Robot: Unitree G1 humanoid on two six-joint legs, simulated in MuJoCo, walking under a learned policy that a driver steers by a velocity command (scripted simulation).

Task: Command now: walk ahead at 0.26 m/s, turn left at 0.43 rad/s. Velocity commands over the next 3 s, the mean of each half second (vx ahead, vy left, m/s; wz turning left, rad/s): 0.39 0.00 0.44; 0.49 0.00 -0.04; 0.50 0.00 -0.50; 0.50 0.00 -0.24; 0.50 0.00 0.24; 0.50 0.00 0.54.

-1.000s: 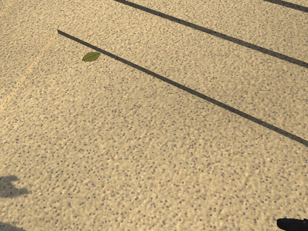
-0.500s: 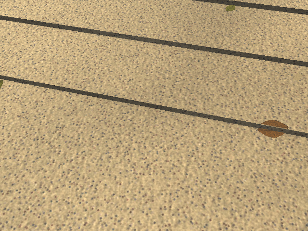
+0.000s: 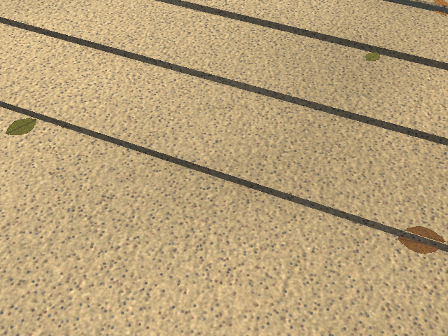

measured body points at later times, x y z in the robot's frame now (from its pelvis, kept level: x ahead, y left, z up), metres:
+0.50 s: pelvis +0.20 -0.02 +0.02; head +0.22 -0.03 +0.47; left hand +0.19 +0.26 -0.09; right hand +0.42 -0.25 -0.07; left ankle +0.16 +0.12 -0.64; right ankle +0.20 -0.13 -0.72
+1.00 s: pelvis +0.44 +0.11 +0.03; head +0.47 +0.13 +0.47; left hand +0.50 +0.41 -0.09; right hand +0.59 -0.14 -0.08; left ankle +0.43 +0.19 -0.72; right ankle +0.52 -0.05 -0.63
